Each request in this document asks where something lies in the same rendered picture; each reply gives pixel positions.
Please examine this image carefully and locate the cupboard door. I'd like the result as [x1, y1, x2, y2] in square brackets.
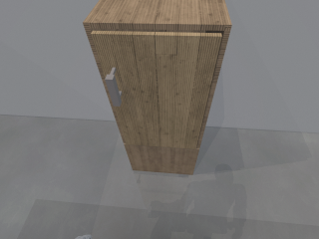
[91, 31, 222, 149]

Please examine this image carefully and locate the handle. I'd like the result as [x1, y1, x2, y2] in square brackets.
[105, 67, 122, 107]

